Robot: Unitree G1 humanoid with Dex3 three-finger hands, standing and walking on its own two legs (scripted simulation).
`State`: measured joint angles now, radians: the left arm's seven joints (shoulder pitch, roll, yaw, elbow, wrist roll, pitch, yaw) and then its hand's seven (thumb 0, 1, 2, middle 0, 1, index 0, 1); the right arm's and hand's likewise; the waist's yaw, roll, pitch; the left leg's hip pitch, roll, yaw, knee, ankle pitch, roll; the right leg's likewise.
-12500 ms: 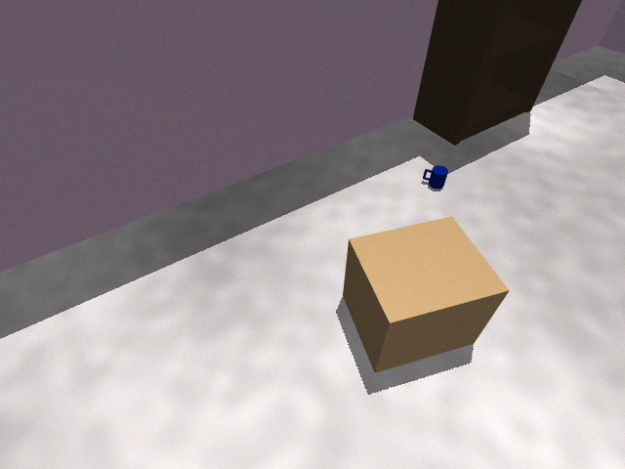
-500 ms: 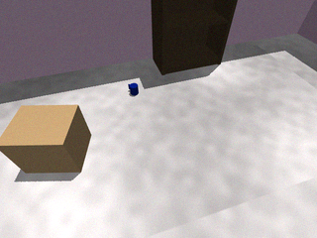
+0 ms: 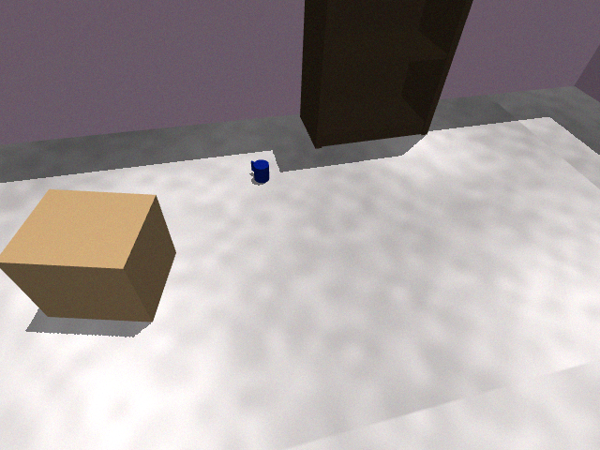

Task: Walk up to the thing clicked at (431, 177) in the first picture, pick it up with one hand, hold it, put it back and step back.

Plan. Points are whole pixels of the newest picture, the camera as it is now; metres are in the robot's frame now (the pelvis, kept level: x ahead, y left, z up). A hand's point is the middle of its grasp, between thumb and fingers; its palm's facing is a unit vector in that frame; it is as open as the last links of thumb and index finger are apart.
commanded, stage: walk up
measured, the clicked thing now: (259, 170) +1.54 +0.17 -0.72
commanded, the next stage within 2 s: stand in 0.06 s
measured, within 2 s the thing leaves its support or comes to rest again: neither
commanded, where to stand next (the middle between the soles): +0.07 -0.03 m, yaw -3 degrees
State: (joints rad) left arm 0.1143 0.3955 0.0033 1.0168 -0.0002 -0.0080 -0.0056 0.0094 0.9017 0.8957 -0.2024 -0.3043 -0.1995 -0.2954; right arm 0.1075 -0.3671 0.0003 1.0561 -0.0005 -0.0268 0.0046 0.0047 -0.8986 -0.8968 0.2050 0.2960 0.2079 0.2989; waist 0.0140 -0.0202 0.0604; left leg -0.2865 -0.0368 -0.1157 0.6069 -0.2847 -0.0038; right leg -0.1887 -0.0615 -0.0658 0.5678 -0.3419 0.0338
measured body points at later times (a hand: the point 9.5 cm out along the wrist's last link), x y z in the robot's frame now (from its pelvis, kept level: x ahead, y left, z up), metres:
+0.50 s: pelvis -0.02 -0.01 +0.02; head -0.01 +0.00 +0.47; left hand +0.06 +0.30 -0.12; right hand +0.07 -0.31 -0.11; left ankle +0.03 +0.12 -0.73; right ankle -0.02 -0.14 -0.73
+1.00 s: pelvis -0.01 -0.01 +0.02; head +0.00 -0.01 +0.47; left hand +0.09 +0.29 -0.12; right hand +0.05 -0.32 -0.11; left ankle +0.03 +0.12 -0.73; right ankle -0.02 -0.14 -0.73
